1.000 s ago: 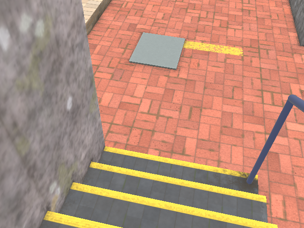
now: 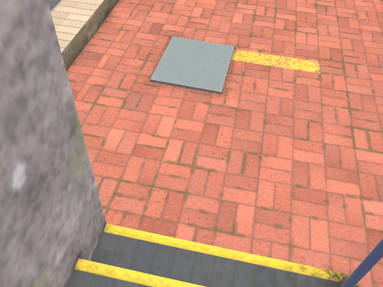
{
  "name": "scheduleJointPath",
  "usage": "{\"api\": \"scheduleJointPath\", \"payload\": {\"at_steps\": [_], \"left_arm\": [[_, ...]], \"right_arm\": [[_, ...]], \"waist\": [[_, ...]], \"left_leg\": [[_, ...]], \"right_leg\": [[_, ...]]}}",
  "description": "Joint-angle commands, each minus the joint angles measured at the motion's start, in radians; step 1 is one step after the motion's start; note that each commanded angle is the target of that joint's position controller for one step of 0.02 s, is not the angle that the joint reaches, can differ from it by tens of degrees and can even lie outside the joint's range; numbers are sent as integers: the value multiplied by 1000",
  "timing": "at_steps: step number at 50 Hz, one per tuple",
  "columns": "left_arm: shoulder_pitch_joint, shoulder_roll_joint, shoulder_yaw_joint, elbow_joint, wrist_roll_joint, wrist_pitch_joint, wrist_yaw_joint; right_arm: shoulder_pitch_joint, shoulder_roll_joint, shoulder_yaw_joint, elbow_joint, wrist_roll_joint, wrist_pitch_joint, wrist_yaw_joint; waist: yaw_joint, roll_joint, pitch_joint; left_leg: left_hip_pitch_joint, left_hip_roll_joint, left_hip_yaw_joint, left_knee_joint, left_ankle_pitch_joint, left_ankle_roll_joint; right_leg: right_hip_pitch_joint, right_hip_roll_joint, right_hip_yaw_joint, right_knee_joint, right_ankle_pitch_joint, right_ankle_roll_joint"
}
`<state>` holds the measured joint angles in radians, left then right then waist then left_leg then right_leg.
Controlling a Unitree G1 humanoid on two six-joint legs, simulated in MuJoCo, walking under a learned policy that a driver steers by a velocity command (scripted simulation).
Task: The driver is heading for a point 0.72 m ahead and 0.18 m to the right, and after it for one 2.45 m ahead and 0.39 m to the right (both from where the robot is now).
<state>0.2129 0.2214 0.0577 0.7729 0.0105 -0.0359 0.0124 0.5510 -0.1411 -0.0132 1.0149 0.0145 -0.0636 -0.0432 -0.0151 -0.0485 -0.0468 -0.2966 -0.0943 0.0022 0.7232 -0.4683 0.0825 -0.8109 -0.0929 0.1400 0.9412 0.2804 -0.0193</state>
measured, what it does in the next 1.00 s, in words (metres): goes down: right foot 0.17 m lower, then left foot 0.17 m lower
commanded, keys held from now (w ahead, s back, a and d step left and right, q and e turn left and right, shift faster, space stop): w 0.68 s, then w+e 0.32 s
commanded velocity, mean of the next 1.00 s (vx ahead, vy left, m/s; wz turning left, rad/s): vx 0.50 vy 0.00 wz -0.09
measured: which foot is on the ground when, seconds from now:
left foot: down 0.00-0.22, up 0.24-0.74, down 0.76-1.00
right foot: up 0.00-0.20, down 0.22-0.76, up 0.78-1.00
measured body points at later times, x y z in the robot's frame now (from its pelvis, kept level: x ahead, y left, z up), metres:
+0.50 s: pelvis +0.26 -0.06 -0.17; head +0.27 -0.06 +0.28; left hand +0.18 +0.16 -0.31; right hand +0.40 -0.30 -0.29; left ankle +0.41 +0.12 -0.80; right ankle +0.20 -0.14 -0.88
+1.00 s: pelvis +0.54 +0.01 -0.33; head +0.54 +0.02 +0.12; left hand +0.63 +0.26 -0.46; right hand +0.46 -0.22 -0.47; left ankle +0.52 +0.09 -1.05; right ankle +0.60 -0.19 -0.94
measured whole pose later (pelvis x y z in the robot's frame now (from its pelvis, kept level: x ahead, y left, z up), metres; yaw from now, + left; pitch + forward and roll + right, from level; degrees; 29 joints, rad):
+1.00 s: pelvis +0.54 +0.01 -0.33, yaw -7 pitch +2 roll +1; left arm 0.32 0.22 0.08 0.86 -0.02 -0.01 0.04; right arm 0.47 -0.17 -0.03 1.02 -0.03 -0.07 0.01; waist -0.01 -0.04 -0.04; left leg -0.29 -0.04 0.10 0.64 -0.38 0.08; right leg -0.82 -0.03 0.17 1.28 -0.08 -0.04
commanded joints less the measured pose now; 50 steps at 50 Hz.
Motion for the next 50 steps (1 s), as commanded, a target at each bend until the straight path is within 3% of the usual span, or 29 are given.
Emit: {"api": "scheduleJointPath", "payload": {"at_steps": [1, 8, 10, 11, 12, 13, 15, 16, 17, 19, 21, 22, 24, 26, 27, 28, 31, 34, 36, 38, 39, 40, 41, 42, 43, 44, 46, 48, 50], "left_arm": [[-85, 26, 6, -89, 26, -13, -33], [-170, 34, -2, -155, -23, -18, -75], [176, 76, 31, -27, -7, -17, -73], [396, 89, 41, 49, -6, -22, -55], [583, 115, 32, 142, 13, -11, -52], [548, 128, 22, 142, -7, -5, -55], [462, 183, 40, 135, -33, 6, -61], [346, 131, 23, 117, -29, 4, -55], [255, 100, 7, 108, -15, -5, -51], [184, -1, -35, 105, 5, -33, -47], [152, 36, -34, 98, 4, -56, -5], [183, 64, -24, 130, 1, -51, 16], [224, 112, -10, 150, -4, -51, 28], [362, 49, -20, 189, -42, -62, 38], [385, 7, -33, 192, -50, -59, 54], [381, 17, -35, 190, -35, -51, 59], [325, 50, -26, 183, -32, -32, 41], [343, 48, -19, 180, -36, 9, 39], [335, 65, -13, 195, -31, 20, 40], [360, 16, -11, 253, -40, -4, 11], [498, -58, -28, 271, -62, -28, -5], [537, 25, -22, 221, -88, -48, -5], [418, 67, -18, 123, -103, -47, 6], [237, 93, -2, 81, -93, -25, 32], [159, 98, 5, 63, -81, 8, 53], [199, 94, 18, 75, -77, 28, 57], [230, 44, 25, 84, -50, 29, 56], [218, -12, 20, 61, -17, 19, 34], [222, 18, 25, 46, -30, 20, 8]], "right_arm": [[0, -90, -4, -50, -7, -5, -24], [20, -138, -25, -57, -3, 58, -49], [-58, -136, -25, -48, -8, 57, -30], [-97, -134, -30, -33, 16, 39, -19], [-20, -52, -23, -18, 17, 10, 11], [105, -88, -18, -60, 44, -26, 35], [-51, -138, -18, -145, 53, -30, 34], [-165, -130, -20, -159, 55, 0, 1], [-227, -99, -14, -175, 42, 24, -13], [-195, -132, -33, -167, 35, 29, -11], [-287, -142, -45, -213, -17, 14, -9], [-319, -84, -29, -226, -40, 12, 0], [-246, -96, -29, -208, -17, 16, 24], [-455, -143, -39, -259, -15, 2, 49], [-544, -123, -31, -285, -43, -7, 62], [-569, -86, -22, -297, -52, -6, 81], [-572, -80, -24, -329, -20, 16, 98], [-563, -87, -24, -359, 0, 15, 104], [-424, -133, -49, -318, 8, 4, 92], [-34, -205, -86, -171, -20, -3, 86], [92, -206, -59, -132, -50, 1, 89], [125, -236, -68, -128, -32, 25, 89], [98, -304, -94, -109, 10, 33, 87], [-20, -208, -72, -114, 5, 28, 83], [-116, -154, -47, -132, -27, 24, 80], [-233, -125, -31, -160, -50, 1, 87], [-258, -107, -24, -133, -34, -31, 71], [-162, -149, -38, -62, -44, -35, 38], [-147, -173, -40, -54, -44, -37, 37]], "waist": [[-1, 88, 70], [-81, 107, 152], [83, 86, 64], [182, 14, 33], [189, -237, -84], [100, -398, -172], [89, -231, -180], [38, 76, -61], [-3, 115, 55], [-80, 101, 122], [-65, 21, 146], [-56, -45, 93], [-70, -52, 0], [51, 8, 59], [74, 48, 76], [84, 50, 89], [96, -1, 120], [135, -14, 151], [62, -25, 126], [-89, 112, -16], [-77, 301, -140], [-83, 377, -254], [-82, 379, -272], [-72, 189, -109], [-44, 60, 21], [34, -6, 110], [81, 55, 163], [69, 159, 83], [92, 134, 12]], "left_leg": [[-199, 146, -169, -121, 265, 99], [87, 188, -322, 216, 348, 127], [-104, 143, -269, 463, 522, 111], [-189, 70, -208, 804, 457, 52], [-568, -112, -140, 1319, -343, -13], [-801, -84, -239, 1477, -418, -35], [-932, -14, -158, 1453, -263, -54], [-924, 92, -141, 1263, -94, -34], [-881, 118, -117, 1214, -42, -33], [-786, 175, -165, 969, 195, -17], [-570, 204, -131, 461, 450, -48], [-440, 202, -92, 370, 543, -67], [-430, 197, -102, 417, 637, -62], [-699, 207, -160, 135, 846, -20], [-635, 185, -140, -48, 985, -28], [-443, 145, -90, -141, 1090, -32], [-209, 108, -54, -179, 1046, -61], [-273, 133, -65, -336, 820, -57], [-143, 172, -65, -442, 687, -22], [408, 252, -93, -360, 950, 42], [745, 389, -175, 33, 1345, 104], [815, 475, -317, 46, 1214, 189], [757, 565, -536, -199, 440, 289], [523, 533, -562, -344, 48, 283], [279, 512, -564, -429, -50, 252], [32, 473, -515, -410, -27, 212], [-170, 354, -278, -367, 229, 87], [-104, 347, -232, -350, 511, 114], [-11, 375, -225, -302, 633, 120]], "right_leg": [[227, 61, -63, -242, 307, 3], [141, 24, -28, -529, -34, 7], [555, 66, -136, -461, -70, -29], [772, -18, -68, -649, 80, -107], [1176, -144, -2, -304, 599, -177], [1315, -216, 172, -171, 695, -248], [1164, -308, 386, -416, -24, -369], [946, -296, 439, -513, -441, -346], [733, -286, 487, -538, -481, -332], [479, -165, 349, -475, -366, -211], [303, -50, 156, -557, -211, -183], [281, -30, 128, -535, -93, -190], [416, -61, 130, -461, 8, -202], [676, -52, 170, -332, -324, -176], [656, -16, 131, -294, -407, -165], [500, 24, 74, -291, -488, -149], [338, 36, 75, -228, -561, -152], [551, 18, 142, -76, -443, -177], [620, 14, 187, 110, -309, -187], [302, 165, 107, 674, -621, -108], [-38, 247, 97, 1068, -1240, -56], [-173, 193, 130, 1186, -1194, -8], [-290, 150, 66, 1063, -1023, 15], [-319, 75, -9, 960, -848, 4], [-250, 76, -37, 961, -763, -3], [-141, 38, 42, 726, -596, -18], [-35, 24, 109, 403, -361, -18], [-2, 24, 78, 297, -279, -6], [-25, 28, 88, 307, -226, -31]]}}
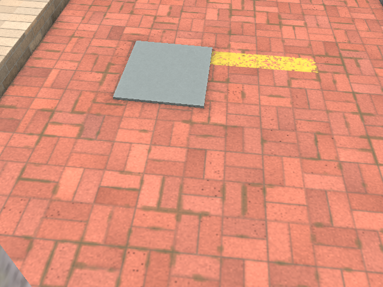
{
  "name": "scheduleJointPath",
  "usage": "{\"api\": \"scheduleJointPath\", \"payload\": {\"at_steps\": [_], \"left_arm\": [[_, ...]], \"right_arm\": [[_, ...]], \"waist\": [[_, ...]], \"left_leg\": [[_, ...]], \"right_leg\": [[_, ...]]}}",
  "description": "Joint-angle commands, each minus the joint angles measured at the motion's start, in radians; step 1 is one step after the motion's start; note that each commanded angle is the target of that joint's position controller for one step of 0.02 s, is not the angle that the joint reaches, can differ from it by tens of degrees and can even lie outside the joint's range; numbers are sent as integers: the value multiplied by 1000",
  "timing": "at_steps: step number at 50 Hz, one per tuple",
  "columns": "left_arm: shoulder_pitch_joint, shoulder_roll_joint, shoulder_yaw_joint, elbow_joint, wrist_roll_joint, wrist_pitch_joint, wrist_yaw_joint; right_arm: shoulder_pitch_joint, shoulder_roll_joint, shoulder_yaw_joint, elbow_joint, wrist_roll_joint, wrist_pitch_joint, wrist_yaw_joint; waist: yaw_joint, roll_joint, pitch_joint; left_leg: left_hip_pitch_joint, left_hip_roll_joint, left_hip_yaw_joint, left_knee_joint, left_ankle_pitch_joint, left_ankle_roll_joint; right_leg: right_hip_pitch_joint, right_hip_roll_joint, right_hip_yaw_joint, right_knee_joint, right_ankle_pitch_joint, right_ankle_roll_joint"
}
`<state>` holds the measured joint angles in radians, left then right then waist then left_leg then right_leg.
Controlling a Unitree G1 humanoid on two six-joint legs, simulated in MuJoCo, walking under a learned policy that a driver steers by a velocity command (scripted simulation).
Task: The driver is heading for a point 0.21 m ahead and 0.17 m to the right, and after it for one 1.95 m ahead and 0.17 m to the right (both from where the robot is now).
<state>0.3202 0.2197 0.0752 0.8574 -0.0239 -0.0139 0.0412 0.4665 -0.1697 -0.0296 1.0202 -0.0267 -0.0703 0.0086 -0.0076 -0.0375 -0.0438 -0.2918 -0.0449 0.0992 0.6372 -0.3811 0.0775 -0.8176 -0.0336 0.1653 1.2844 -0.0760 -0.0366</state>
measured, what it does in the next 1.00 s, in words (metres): goes down: right foot 0.17 m lower, then left foot 0.17 m lower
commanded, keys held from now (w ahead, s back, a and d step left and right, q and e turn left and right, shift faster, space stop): w+e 0.26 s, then w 0.74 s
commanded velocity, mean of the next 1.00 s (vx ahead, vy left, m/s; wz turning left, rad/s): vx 0.50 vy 0.00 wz -0.25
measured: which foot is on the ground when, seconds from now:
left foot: down 0.00-0.34, up 0.36-0.82, down 0.84-1.00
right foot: up 0.00-0.32, down 0.34-0.84, up 0.86-1.00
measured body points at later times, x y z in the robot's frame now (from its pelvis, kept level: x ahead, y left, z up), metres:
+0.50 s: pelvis +0.27 -0.07 -0.17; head +0.29 -0.08 +0.28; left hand +0.38 +0.14 -0.32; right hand +0.25 -0.33 -0.31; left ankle +0.26 +0.10 -0.72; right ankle +0.25 -0.15 -0.89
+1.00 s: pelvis +0.60 -0.04 -0.33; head +0.63 -0.04 +0.12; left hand +0.73 +0.18 -0.48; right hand +0.56 -0.29 -0.47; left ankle +0.63 +0.03 -1.06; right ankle +0.50 -0.18 -0.86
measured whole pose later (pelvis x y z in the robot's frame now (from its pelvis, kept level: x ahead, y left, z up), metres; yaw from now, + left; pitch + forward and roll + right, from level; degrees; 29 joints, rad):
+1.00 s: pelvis +0.60 -0.04 -0.33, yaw -14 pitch +3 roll -1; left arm 0.27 0.20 0.04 0.90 -0.05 -0.07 0.05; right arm 0.34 -0.19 -0.04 0.97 -0.02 -0.07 0.02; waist -0.01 -0.01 -0.02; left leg -0.37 -0.04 0.02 0.65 -0.33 0.06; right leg -0.72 -0.02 0.06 1.72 -0.41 -0.04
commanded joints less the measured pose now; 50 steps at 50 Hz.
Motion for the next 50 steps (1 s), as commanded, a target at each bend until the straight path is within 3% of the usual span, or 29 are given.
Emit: {"api": "scheduleJointPath", "payload": {"at_steps": [1, 3, 7, 14, 15, 16, 17, 18, 19, 20, 21, 22, 23, 25, 27, 28, 29, 30, 32, 38, 40, 42, 43, 44, 45, 46, 47, 48, 50], "left_arm": [[35, 62, 24, -72, -1, -5, -29], [-69, 49, 20, -123, 24, -3, -39], [-181, 14, 2, -179, 25, -8, -87], [-343, 2, -21, -242, -7, 0, -127], [-156, 50, 1, -172, 16, 6, -133], [0, 70, 18, -125, -18, 8, -111], [149, 126, 42, -49, 4, 6, -96], [257, 188, 33, 15, 31, -5, -94], [334, 175, 30, 15, 15, -5, -90], [312, 158, 23, 27, -12, 10, -86], [214, 205, 31, 22, -14, 2, -77], [100, 189, 28, 10, -11, -6, -66], [-47, 93, -5, -30, 4, -37, -68], [-170, 65, -23, -60, 11, -64, -64], [-101, 112, -5, -14, 23, -61, -26], [-53, 139, 6, 8, 44, -56, -17], [16, 88, -4, 32, 25, -69, -7], [26, 64, -10, 31, -4, -78, 18], [64, 72, -11, 53, -6, -71, 27], [98, 72, -7, 45, -6, -42, 35], [121, 82, -3, 49, -7, -36, 28], [96, 72, -5, 81, 1, -56, -5], [147, -49, -27, 106, 2, -85, -29], [251, -13, -37, 65, -32, -109, -35], [203, 54, -29, 17, -50, -123, -28], [17, 92, -27, -34, -64, -119, -15], [-85, 94, -26, -56, -59, -96, 9], [-129, 78, -27, -74, -47, -80, 19], [-131, 64, -18, -79, -6, -53, 10]], "right_arm": [[-49, -113, -22, -52, 19, -33, -21], [-3, -102, -15, -34, 46, -26, -49], [-6, -98, 2, -38, 19, -16, -68], [91, -145, -29, -48, 44, 43, -70], [53, -180, -39, -37, 22, 35, -48], [-55, -158, -28, -66, 39, 25, -39], [-22, -165, -31, -35, 33, 8, -30], [111, -69, -14, -39, 9, -11, -19], [152, -128, -7, -66, 56, -45, -2], [35, -181, -26, -123, 53, -48, -5], [-91, -152, -22, -207, 87, -47, -15], [-179, -126, -20, -228, 91, -31, -40], [-172, -128, -30, -214, 74, -13, -53], [-130, -99, -35, -197, 29, 5, -56], [-180, -79, -32, -224, -5, 2, -55], [-107, -90, -39, -185, 10, -2, -42], [-206, -145, -58, -216, 40, -9, -30], [-319, -163, -52, -259, 21, -20, -18], [-373, -87, -33, -260, -3, -30, 14], [-465, -123, -26, -306, 47, -9, 56], [-375, -142, -35, -267, 45, -21, 59], [27, -202, -68, -126, 34, -7, 41], [259, -218, -63, -35, 9, -5, 45], [249, -253, -64, -37, 19, 0, 37], [204, -307, -84, -55, 41, 11, 32], [105, -264, -78, -92, 32, 15, 16], [-35, -218, -60, -130, 11, 11, 5], [-114, -184, -41, -140, -3, -12, -2], [-191, -138, -13, -131, -4, -32, 3]], "waist": [[67, 103, 25], [35, 91, 89], [-12, 123, 111], [-145, 71, 192], [-38, 112, 84], [56, 90, 83], [140, -58, 7], [99, -345, -100], [148, -297, -342], [159, -144, -356], [96, -9, -222], [48, 80, -108], [-20, 165, -18], [-98, 112, 102], [-74, -14, 63], [-81, -35, 2], [-38, -15, 59], [-15, 25, 93], [31, 8, 66], [77, -30, 137], [50, -18, 109], [-137, 67, -11], [-194, 335, -131], [-117, 486, -215], [-121, 517, -294], [-123, 248, -234], [-87, 104, -132], [-41, 92, -70], [43, 68, 87]], "left_leg": [[72, 295, -277, -184, 418, 74], [13, 250, -160, -137, 357, 27], [-147, 204, -24, -64, 181, 14], [119, 323, -108, 281, 312, 51], [-36, 338, -116, 441, 426, 58], [-41, 297, -101, 603, 509, 18], [-121, 181, -5, 931, 515, -10], [-611, 68, -5, 1452, -515, -87], [-746, 61, -224, 1528, -565, -101], [-771, 94, -207, 1431, -518, -114], [-887, 123, -196, 1271, -294, -92], [-902, 149, -180, 1221, -189, -100], [-820, 185, -248, 1013, 42, -76], [-615, 211, -239, 730, 179, -103], [-424, 198, -201, 506, 237, -126], [-364, 172, -183, 557, 388, -128], [-560, 202, -257, 430, 558, -117], [-466, 174, -222, 145, 770, -110], [-196, 103, -153, -13, 1000, -92], [-391, 183, -233, -232, 768, -65], [-217, 186, -189, -316, 709, -30], [329, 174, -142, -270, 749, 27], [706, 260, -175, 50, 1092, 74], [789, 336, -335, 153, 1119, 122], [806, 461, -593, -36, 670, 234], [725, 468, -681, -220, 124, 253], [503, 473, -750, -314, 28, 245], [304, 496, -801, -293, 168, 240], [-51, 341, -518, -309, 376, 157]], "right_leg": [[-98, -40, 131, -188, 246, -36], [-43, 10, 95, -433, 495, -32], [259, 52, -45, -596, 764, -22], [149, -17, -129, -818, 396, -25], [437, 43, -199, -516, 419, -46], [539, -7, -152, -899, 233, -108], [855, 62, -260, -962, 489, -133], [1316, -137, -40, -602, 1061, -262], [1488, -254, 161, -492, 925, -404], [1385, -268, 212, -621, 673, -416], [1213, -324, 391, -773, 149, -414], [1012, -369, 545, -860, -123, -398], [785, -345, 502, -870, -160, -337], [398, -238, 295, -893, -5, -276], [327, -143, 153, -904, 169, -262], [355, -133, 123, -849, 215, -258], [491, -125, 122, -793, 61, -236], [405, -58, 28, -782, -131, -203], [295, -14, -25, -766, -234, -171], [658, -93, 133, -462, -253, -157], [668, -75, 121, -310, -121, -130], [395, 33, 40, 158, -134, -70], [32, 199, -9, 663, -796, -14], [-181, 148, 50, 855, -801, 0], [-331, 133, 16, 888, -700, 14], [-422, 27, -62, 637, -492, -8], [-357, -18, -101, 564, -369, -8], [-276, -55, -45, 518, -276, -11], [-108, -91, -48, 181, -152, -4]]}}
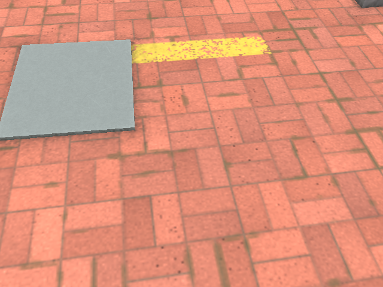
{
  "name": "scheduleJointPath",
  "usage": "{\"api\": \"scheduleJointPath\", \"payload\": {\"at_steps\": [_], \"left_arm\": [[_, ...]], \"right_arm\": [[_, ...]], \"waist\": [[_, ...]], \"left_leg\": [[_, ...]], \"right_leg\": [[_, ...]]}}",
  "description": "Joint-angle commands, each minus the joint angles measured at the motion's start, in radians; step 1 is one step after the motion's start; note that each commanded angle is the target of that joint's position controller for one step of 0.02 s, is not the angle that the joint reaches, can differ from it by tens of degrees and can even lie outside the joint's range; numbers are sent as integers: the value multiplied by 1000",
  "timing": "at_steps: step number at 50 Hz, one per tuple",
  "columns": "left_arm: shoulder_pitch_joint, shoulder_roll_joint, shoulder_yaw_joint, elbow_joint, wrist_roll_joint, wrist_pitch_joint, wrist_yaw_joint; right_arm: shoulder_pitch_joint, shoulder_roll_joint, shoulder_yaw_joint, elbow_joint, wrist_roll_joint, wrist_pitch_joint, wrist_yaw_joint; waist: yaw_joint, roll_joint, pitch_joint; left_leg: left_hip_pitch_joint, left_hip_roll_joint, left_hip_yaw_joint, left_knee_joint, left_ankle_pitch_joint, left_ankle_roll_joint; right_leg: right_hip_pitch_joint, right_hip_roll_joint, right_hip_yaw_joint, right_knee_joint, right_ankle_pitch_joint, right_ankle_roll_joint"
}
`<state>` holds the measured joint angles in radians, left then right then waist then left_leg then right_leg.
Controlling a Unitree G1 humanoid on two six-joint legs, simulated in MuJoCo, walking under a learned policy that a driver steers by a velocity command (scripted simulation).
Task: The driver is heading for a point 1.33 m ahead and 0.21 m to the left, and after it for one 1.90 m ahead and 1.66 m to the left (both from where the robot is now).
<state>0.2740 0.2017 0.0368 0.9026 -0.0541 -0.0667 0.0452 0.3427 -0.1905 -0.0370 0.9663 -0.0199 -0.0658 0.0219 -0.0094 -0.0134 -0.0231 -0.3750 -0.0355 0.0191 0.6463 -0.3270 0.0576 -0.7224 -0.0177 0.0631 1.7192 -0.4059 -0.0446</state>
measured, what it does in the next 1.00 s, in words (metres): walks ahead: right foot, then left foot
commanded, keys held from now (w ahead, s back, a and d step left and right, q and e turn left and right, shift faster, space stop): w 0.40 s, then no key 0.60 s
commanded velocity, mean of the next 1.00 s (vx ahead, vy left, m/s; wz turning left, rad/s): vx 0.31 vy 0.00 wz -0.01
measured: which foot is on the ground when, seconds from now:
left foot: down 0.00-0.32, up 0.34-0.74, down 0.76-1.00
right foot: up 0.00-0.28, down 0.30-0.80, up 0.82-1.00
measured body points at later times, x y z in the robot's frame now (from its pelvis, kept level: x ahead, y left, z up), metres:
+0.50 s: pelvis +0.29 -0.03 +0.02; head +0.32 -0.04 +0.47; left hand +0.40 +0.22 -0.10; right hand +0.37 -0.30 -0.12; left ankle +0.27 +0.12 -0.64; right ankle +0.32 -0.11 -0.72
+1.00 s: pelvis +0.42 +0.01 +0.01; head +0.45 +0.01 +0.46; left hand +0.50 +0.27 -0.13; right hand +0.56 -0.23 -0.12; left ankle +0.50 +0.11 -0.73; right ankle +0.40 -0.13 -0.72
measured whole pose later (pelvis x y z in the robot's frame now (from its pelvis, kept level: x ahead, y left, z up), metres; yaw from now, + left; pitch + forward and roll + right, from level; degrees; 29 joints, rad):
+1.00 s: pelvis +0.42 +0.01 +0.01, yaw -1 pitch +1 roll +0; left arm 0.18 0.24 0.05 0.97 0.00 0.03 0.05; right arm 0.07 -0.19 -0.02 0.92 -0.01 -0.02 0.00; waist 0.02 -0.02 0.04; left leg -0.35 -0.03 0.00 0.47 -0.12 0.03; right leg -0.25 -0.03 0.04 0.57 -0.33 0.03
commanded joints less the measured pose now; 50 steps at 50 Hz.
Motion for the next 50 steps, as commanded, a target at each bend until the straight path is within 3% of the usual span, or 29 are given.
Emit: {"api": "scheduleJointPath", "payload": {"at_steps": [1, 2, 4, 7, 11, 13, 14, 15, 16, 17, 18, 19, 20, 21, 23, 26, 30, 33, 36, 37, 38, 39, 40, 41, 42, 44, 46, 48, 50], "left_arm": [[-81, 56, 20, -137, 36, -1, 4], [-119, 40, 15, -158, 47, -6, 3], [-208, 16, 8, -191, 57, -13, -16], [-315, 12, 5, -208, 40, -10, -49], [-455, 23, 4, -252, 36, -13, -74], [-431, 44, 13, -254, 46, -18, -86], [-350, 71, 28, -230, 53, -19, -86], [-156, 125, 55, -170, 55, -17, -80], [64, 212, 80, -119, 61, -11, -68], [125, 265, 85, -98, 52, -9, -74], [122, 181, 69, -98, 45, -3, -73], [-12, 144, 57, -114, 36, -7, -68], [-97, 120, 48, -128, 38, -15, -69], [-136, 104, 41, -133, 47, -27, -71], [-135, 69, 30, -111, 62, -38, -77], [-102, 96, 28, -70, 63, -35, -61], [-43, 143, 34, -24, 56, -12, -33], [-9, 158, 34, 4, 54, -5, -26], [-22, 159, 34, 19, 45, 3, -20], [-41, 155, 33, 16, 36, 7, -18], [-15, 147, 31, 20, 38, 7, -16], [45, 130, 26, 17, 58, -1, -15], [172, 55, 6, 55, 58, -3, -16], [144, 72, 4, 59, 56, 9, -13], [78, 112, 15, 38, 43, 29, -9], [13, 130, 27, 29, 44, 79, 10], [18, 110, 29, 42, 48, 108, 23], [58, 68, 23, 79, 56, 108, 14], [47, 82, 26, 88, 71, 106, 3]], "right_arm": [[-70, -124, -6, -76, -8, -32, -15], [-41, -132, -6, -64, -4, -33, -28], [22, -115, -2, -41, 22, -34, -44], [105, -156, -16, -12, 44, -30, -54], [197, -125, -18, 31, 49, -17, -46], [176, -136, -24, 35, 42, -11, -43], [142, -156, -28, 24, 42, -10, -42], [85, -158, -28, 1, 36, -10, -40], [63, -142, -18, -32, 14, -21, -35], [223, -30, 19, -18, 21, -37, -16], [165, -119, -8, -15, 50, -52, -8], [33, -157, -22, -62, 63, -53, -16], [-32, -148, -24, -81, 53, -50, -30], [-46, -155, -33, -82, 35, -43, -41], [-10, -114, -35, -81, 24, -27, -46], [-34, -81, -34, -98, 17, -14, -47], [-193, -68, -23, -139, 14, -1, -38], [-250, -99, -28, -146, 24, 11, -29], [-272, -128, -31, -149, 16, 6, -23], [-244, -137, -35, -136, 10, -1, -20], [-213, -166, -43, -118, 4, -7, -21], [-181, -230, -55, -112, -6, -11, -25], [-159, -218, -52, -96, -4, -3, -27], [-145, -129, -29, -91, 8, 9, -26], [-170, -101, -12, -89, 8, 14, -21], [-247, -145, -14, -102, 3, 17, -15], [-326, -170, -21, -115, 9, 22, -23], [-354, -144, -16, -111, 7, 41, -26], [-307, -131, -13, -89, 19, 47, -27]], "waist": [[51, 84, 66], [38, 130, 57], [8, 108, 30], [-41, 74, 30], [-87, 79, 76], [-47, 90, 53], [5, 103, 6], [99, 94, -91], [166, 2, -250], [101, -244, -446], [133, -160, -383], [109, -105, -160], [69, -6, -58], [35, 15, -25], [-23, -14, -39], [-44, -43, -35], [-2, -65, -32], [13, -63, -32], [4, -66, -20], [-20, -52, -28], [-25, -17, -47], [9, 56, -115], [42, 191, -212], [3, 195, -253], [1, 184, -212], [13, 133, -124], [47, 143, -68], [78, 146, -58], [66, 116, -57]], "left_leg": [[-22, 251, -326, -360, 367, 157], [-26, 229, -281, -385, 489, 156], [30, 196, -184, -379, 618, 138], [197, 218, -170, -387, 650, 106], [408, 255, -178, -346, 611, 104], [422, 257, -158, -291, 772, 100], [392, 242, -140, -221, 921, 89], [287, 201, -107, -51, 984, 64], [54, 123, -70, 245, 675, 30], [-245, -25, -105, 598, -192, -15], [-371, 1, -186, 684, -233, -2], [-449, 53, -142, 668, -130, 0], [-416, 101, -116, 620, -36, -3], [-341, 121, -112, 574, 10, -17], [-206, 139, -114, 499, 19, -35], [-163, 120, -81, 345, 83, -72], [-67, 82, -44, 64, 307, -88], [-30, 72, -63, -28, 356, -82], [-9, 69, -76, -109, 292, -53], [48, 60, -66, -194, 342, -38], [142, 72, -76, -268, 530, -19], [312, 172, -154, -201, 917, 22], [502, 289, -250, -144, 1111, 156], [485, 362, -338, -185, 1051, 222], [414, 369, -371, -231, 885, 228], [264, 338, -358, -304, 553, 188], [126, 280, -304, -358, 339, 140], [51, 210, -221, -347, 245, 109], [31, 166, -188, -346, 62, 57]], "right_leg": [[-106, -104, 25, -436, 246, 23], [-49, -96, -1, -559, 320, 44], [58, -70, -19, -849, 482, 64], [92, -20, -63, -1061, 537, 65], [27, 0, -71, -1162, 474, 8], [151, 33, -95, -1208, 380, -34], [309, 60, -114, -1210, 376, -55], [580, 50, -84, -1189, 439, -93], [943, -120, 114, -1152, 538, -168], [1237, -377, 566, -1264, 346, -342], [1196, -351, 673, -1389, 103, -314], [1013, -307, 525, -1436, 103, -259], [840, -273, 412, -1469, 226, -234], [708, -250, 330, -1483, 450, -225], [603, -201, 194, -1487, 751, -205], [531, -176, 69, -1487, 979, -202], [497, -114, -26, -1474, 934, -154], [547, -144, 6, -1451, 854, -147], [604, -171, 54, -1381, 790, -135], [611, -156, 58, -1331, 744, -115], [607, -113, 51, -1270, 699, -79], [533, -48, 21, -1174, 560, -39], [395, 10, -21, -1064, 241, 18], [389, 21, -25, -978, -28, 53], [363, 12, -5, -923, -186, 69], [360, -12, 7, -899, -199, 83], [440, -20, -6, -999, -84, 88], [554, 9, -55, -1152, 98, 80], [610, 0, -55, -1242, 215, 57]]}}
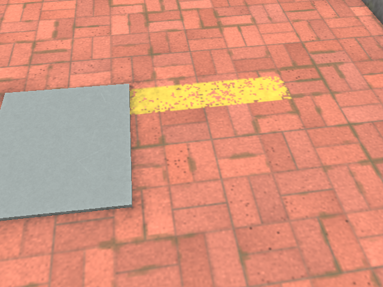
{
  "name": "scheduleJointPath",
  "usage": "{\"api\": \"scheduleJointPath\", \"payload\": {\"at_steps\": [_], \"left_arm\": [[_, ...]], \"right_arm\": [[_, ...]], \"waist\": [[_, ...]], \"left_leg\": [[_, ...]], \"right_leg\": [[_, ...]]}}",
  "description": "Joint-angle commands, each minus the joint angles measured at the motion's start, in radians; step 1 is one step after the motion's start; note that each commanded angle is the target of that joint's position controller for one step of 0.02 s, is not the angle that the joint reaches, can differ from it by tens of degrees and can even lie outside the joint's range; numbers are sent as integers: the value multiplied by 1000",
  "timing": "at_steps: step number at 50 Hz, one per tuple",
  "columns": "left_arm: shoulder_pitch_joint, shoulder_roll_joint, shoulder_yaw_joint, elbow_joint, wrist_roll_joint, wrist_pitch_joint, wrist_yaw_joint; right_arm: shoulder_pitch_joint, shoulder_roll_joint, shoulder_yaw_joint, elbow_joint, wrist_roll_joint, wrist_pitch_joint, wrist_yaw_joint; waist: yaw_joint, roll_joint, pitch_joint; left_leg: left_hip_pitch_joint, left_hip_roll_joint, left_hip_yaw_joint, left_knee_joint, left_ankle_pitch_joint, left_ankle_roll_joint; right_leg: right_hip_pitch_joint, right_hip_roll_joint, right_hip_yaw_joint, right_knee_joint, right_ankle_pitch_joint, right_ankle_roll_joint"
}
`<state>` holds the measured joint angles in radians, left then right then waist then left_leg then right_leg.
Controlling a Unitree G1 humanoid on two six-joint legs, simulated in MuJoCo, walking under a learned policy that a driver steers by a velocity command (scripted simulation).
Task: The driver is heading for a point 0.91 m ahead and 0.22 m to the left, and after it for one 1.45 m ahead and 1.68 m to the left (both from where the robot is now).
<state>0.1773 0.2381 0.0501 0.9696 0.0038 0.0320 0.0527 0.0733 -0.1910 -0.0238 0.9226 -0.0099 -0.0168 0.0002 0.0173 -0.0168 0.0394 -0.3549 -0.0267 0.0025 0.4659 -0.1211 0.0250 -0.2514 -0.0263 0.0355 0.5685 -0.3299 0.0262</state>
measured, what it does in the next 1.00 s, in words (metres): walks ahead: right foot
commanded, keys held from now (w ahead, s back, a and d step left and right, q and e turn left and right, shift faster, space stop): no key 0.60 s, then w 0.40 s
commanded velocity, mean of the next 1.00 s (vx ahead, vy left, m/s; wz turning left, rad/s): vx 0.11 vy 0.00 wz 0.00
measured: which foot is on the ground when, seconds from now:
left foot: down 0.00-1.00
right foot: up 0.00-0.00, down 0.02-0.84, up 0.86-1.00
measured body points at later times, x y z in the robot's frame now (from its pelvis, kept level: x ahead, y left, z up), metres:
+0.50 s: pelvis +0.03 -0.02 +0.00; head +0.05 -0.02 +0.45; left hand +0.06 +0.23 -0.15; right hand +0.12 -0.27 -0.14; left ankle +0.08 +0.11 -0.73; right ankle -0.01 -0.14 -0.73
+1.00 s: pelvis +0.12 +0.02 +0.01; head +0.13 +0.03 +0.46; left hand +0.19 +0.29 -0.13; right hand +0.10 -0.23 -0.13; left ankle +0.08 +0.11 -0.73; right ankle +0.09 -0.12 -0.65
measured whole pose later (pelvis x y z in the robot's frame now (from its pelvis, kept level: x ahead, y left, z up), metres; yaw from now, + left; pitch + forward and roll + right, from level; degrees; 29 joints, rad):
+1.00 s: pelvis +0.12 +0.02 +0.01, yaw +1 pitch +0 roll +0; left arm 0.23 0.25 0.07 1.00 -0.04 -0.09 0.01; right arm 0.37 -0.20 -0.04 1.07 0.01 -0.10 0.02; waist -0.03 -0.02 0.00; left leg -0.09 -0.03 0.04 0.34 -0.25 0.05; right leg -0.47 -0.06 0.00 1.11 -0.28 -0.07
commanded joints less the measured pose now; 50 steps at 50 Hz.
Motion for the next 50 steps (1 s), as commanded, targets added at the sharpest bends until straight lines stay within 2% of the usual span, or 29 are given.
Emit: {"api": "scheduleJointPath", "payload": {"at_steps": [1, 2, 3, 4, 6, 8, 11, 20, 30, 31, 32, 33, 34, 36, 37, 38, 39, 40, 41, 42, 43, 44, 45, 46, 47, 48, 49, 50], "left_arm": [[122, 68, 14, 10, 14, 9, -7], [104, 119, 25, 13, 0, 6, -7], [86, 106, 23, 15, -6, -5, -9], [69, 86, 17, 17, -3, -18, -8], [47, 84, 15, 18, 1, -40, -10], [62, 84, 14, 28, -1, -53, -12], [82, 81, 11, 41, -6, -54, -12], [109, 68, 2, 64, -7, -48, -10], [127, 53, -4, 82, -6, -46, -9], [154, 41, -6, 98, -6, -45, -9], [166, 54, -1, 103, -12, -43, -9], [161, 81, 6, 94, -17, -42, -7], [171, 101, 12, 86, -23, -46, -5], [187, 159, 30, 81, -34, -68, -5], [177, 158, 32, 79, -35, -80, -6], [158, 142, 29, 72, -34, -91, -9], [135, 130, 27, 64, -38, -95, -14], [108, 125, 25, 54, -42, -94, -21], [87, 125, 24, 40, -42, -96, -25], [51, 100, 16, 15, -40, -103, -27], [51, 43, 5, -24, -34, -119, -22], [33, 64, 11, -38, -42, -132, -24], [45, 74, 16, -36, -61, -140, -33], [54, 71, 15, -25, -62, -145, -40], [44, 77, 22, -23, -54, -147, -42], [15, 96, 33, -31, -39, -147, -47], [17, 85, 35, -31, -35, -143, -54], [7, 66, 33, -33, -32, -138, -60]], "right_arm": [[-24, -131, -25, -40, 6, -1, -5], [-9, -139, -30, -44, 1, 1, -6], [-25, -135, -28, -45, -6, 1, -12], [-23, -126, -28, -42, -4, 1, -17], [3, -116, -28, -26, -1, 1, -24], [23, -116, -31, -11, 0, 2, -24], [26, -115, -33, 0, 4, 6, -23], [53, -127, -38, 36, 8, 19, -29], [63, -126, -39, 60, 10, 27, -37], [84, -110, -35, 76, 9, 28, -36], [88, -112, -37, 82, 14, 29, -35], [84, -121, -41, 82, 19, 25, -34], [61, -124, -42, 71, 22, 15, -31], [11, -100, -38, 44, 34, -20, -16], [2, -95, -37, 37, 37, -37, -8], [19, -93, -38, 39, 41, -51, -1], [57, -88, -39, 50, 46, -61, 5], [132, -89, -45, 80, 49, -67, 9], [223, -114, -60, 119, 44, -68, 9], [339, -179, -83, 149, 37, -71, 6], [466, -282, -108, 171, 39, -75, 16], [451, -211, -77, 170, 22, -89, 21], [363, -157, -57, 145, 18, -99, 20], [305, -133, -47, 120, 17, -104, 23], [275, -128, -40, 107, 17, -104, 25], [276, -102, -29, 106, 15, -101, 22], [302, -96, -24, 111, 11, -94, 19], [331, -105, -23, 116, 9, -88, 13]], "waist": [[21, 97, -91], [-15, 28, -47], [-9, 1, -23], [-17, -17, -18], [-28, -41, -26], [-26, -31, -45], [-19, -21, -47], [-15, 6, -37], [-16, 7, -24], [-15, -1, -46], [-12, -19, -21], [-8, -47, 17], [3, -70, 59], [15, -159, 137], [8, -164, 165], [-10, -158, 171], [-36, -151, 163], [-72, -132, 140], [-104, -99, 101], [-146, 38, 56], [-169, 305, -20], [-141, 255, -25], [-91, 168, 30], [-68, 115, 32], [-54, 80, 51], [-45, 77, 50], [-44, 92, 36], [-47, 95, 30]], "left_leg": [[-1, 138, -160, -161, -252, 58], [18, 91, -115, -163, -293, 30], [75, 71, -86, -124, -250, 10], [113, 62, -73, -89, -182, 7], [155, 52, -54, -40, -47, 14], [177, 50, -48, -20, 49, 20], [185, 50, -46, -10, 96, 20], [197, 51, -48, -2, 133, 14], [198, 53, -52, -5, 116, 16], [209, 39, -37, -5, 0, 15], [180, 13, -13, 17, -178, 16], [120, -12, 12, 53, -344, 18], [49, -19, 24, 93, -416, 21], [-72, -6, 57, 241, -294, 25], [-100, 30, 29, 271, -265, 37], [-105, 49, 22, 251, -271, 51], [-48, 48, 34, 170, -277, 63], [93, 26, 59, 62, -251, 69], [242, 1, 60, 19, -190, 65], [370, 104, -132, -86, -232, 109], [523, 324, -554, -262, -316, 245], [520, 423, -738, -322, -324, 298], [482, 412, -629, -299, -297, 269], [452, 358, -503, -304, -277, 229], [424, 325, -407, -319, -211, 200], [401, 287, -326, -319, -108, 171], [399, 262, -266, -324, -27, 160], [400, 251, -230, -326, 42, 162]], "right_leg": [[123, -27, -4, -129, 123, -38], [31, -32, 4, -127, 12, -66], [-47, -35, 19, -161, -65, -77], [-75, -41, 26, -185, -65, -74], [-77, -47, 31, -197, 21, -62], [-53, -48, 31, -184, 94, -61], [-34, -45, 26, -175, 131, -64], [-14, -32, 8, -168, 170, -61], [-14, -21, -9, -173, 148, -55], [-8, -17, -12, -193, 29, -59], [-24, -19, 1, -212, -132, -76], [-41, -39, 39, -236, -288, -105], [-49, -85, 105, -282, -414, -141], [-15, -245, 311, -396, -493, -224], [-12, -292, 360, -407, -435, -247], [9, -295, 345, -389, -347, -242], [8, -269, 291, -354, -271, -218], [-38, -218, 218, -305, -208, -185], [-93, -158, 147, -213, -78, -155], [-190, -65, 31, 34, 102, -102], [-373, 66, -90, 385, -21, -38], [-486, 53, 33, 607, -216, -52], [-540, -9, 74, 696, -155, -87], [-536, -53, 67, 690, -54, -113], [-536, -83, 54, 631, 28, -121], [-508, -102, 37, 570, 70, -119], [-481, -106, 18, 529, 99, -109], [-477, -104, -2, 491, 119, -93]]}}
